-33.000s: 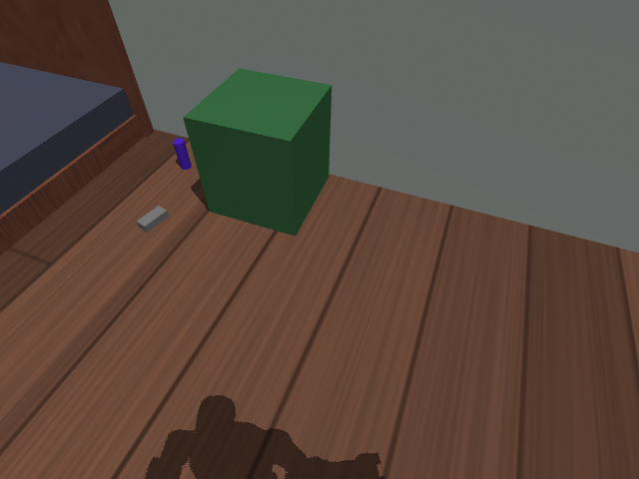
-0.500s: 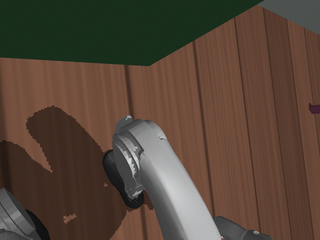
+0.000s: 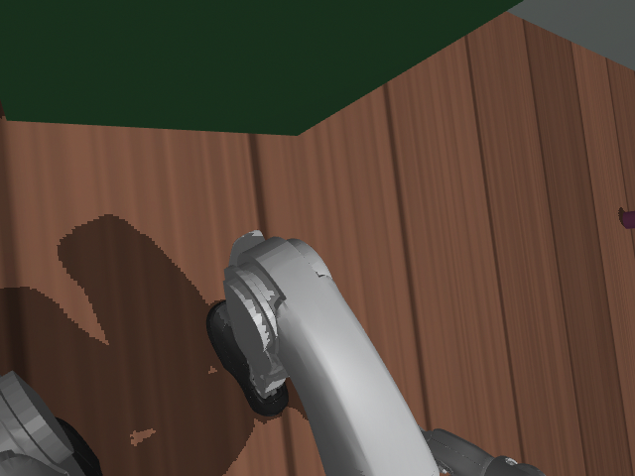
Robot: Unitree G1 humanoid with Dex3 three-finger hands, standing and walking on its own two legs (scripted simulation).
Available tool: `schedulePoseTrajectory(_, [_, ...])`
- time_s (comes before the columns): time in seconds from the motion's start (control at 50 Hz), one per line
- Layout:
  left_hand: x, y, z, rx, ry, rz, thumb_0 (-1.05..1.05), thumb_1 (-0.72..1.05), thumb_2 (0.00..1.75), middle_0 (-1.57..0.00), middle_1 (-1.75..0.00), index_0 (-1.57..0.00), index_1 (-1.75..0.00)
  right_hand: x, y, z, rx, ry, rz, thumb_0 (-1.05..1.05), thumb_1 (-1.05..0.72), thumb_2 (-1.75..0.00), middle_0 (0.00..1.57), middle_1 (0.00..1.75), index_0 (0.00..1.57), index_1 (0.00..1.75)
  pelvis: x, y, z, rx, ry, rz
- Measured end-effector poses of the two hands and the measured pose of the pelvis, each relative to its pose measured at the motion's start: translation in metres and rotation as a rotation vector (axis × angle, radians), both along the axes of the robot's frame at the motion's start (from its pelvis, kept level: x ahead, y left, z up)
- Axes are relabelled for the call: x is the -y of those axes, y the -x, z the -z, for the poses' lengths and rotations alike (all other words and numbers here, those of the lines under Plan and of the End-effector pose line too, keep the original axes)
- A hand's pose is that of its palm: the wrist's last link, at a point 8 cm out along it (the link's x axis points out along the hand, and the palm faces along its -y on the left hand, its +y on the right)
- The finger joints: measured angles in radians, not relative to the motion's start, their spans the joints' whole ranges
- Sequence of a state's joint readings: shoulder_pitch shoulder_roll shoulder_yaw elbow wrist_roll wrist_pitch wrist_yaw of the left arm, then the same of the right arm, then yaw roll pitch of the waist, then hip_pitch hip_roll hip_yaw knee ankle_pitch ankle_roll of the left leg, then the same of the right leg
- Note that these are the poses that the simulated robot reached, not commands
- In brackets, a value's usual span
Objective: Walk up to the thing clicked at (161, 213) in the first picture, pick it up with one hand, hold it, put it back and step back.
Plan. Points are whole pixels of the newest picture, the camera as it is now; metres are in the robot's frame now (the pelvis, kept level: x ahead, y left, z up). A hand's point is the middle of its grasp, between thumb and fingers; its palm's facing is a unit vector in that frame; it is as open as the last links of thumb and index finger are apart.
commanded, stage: close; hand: left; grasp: from above
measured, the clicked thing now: out of the picture +0.45 +0.33 -0.30
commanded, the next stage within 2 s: none
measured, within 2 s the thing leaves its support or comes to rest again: neither
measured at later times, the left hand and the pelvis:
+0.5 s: hand out of the picture +0.44 +0.31 -0.27, palm faces -0.03 -0.45 -0.89, open 9.1 cm; pelvis +0.00 +0.00 +0.00, yaw +0 degrees
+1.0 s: hand out of the picture +0.44 +0.32 -0.26, palm faces -0.03 -0.45 -0.89, open 8.7 cm; pelvis +0.00 +0.00 +0.00, yaw +1 degrees
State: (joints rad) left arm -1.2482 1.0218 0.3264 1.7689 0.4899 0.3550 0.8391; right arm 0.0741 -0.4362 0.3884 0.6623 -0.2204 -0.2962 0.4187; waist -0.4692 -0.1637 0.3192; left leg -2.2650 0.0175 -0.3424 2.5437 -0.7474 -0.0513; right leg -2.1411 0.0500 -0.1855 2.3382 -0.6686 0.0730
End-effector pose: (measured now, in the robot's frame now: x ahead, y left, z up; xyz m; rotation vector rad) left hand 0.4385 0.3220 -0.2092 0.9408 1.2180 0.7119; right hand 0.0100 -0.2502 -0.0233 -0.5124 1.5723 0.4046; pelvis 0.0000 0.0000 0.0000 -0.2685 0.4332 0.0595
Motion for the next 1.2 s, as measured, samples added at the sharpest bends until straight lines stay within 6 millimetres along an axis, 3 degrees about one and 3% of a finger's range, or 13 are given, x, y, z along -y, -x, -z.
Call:
schedulePoseTrajectory(0.64, [-0.0002,-0.0001,-0.0021,0.004,-0.002,0.006,0.0,0.17,0.53,-0.69,-0.45,-0.72,-0.49,-0.0007,-0.0017,0.0001,0.006,-0.004,-0.002,-0.01,-0.88,-0.89,0.2,0.3,0.2,0.29,-0.0012,0.0001,-0.0012,0.001,0.003,-0.005])
schedulePoseTrajectory(1.2, [-0.0003,-0.0015,-0.0033,-0.011,-0.002,0.033,0.0,0.21,0.49,-0.71,-0.42,-0.74,-0.45,0.0017,-0.0013,0.003,-0.005,-0.001,0.007,0.0,-0.88,-0.89,0.2,0.3,0.2,0.29,-0.0011,-0.0017,-0.0004,-0.01,-0.001,-0.006])
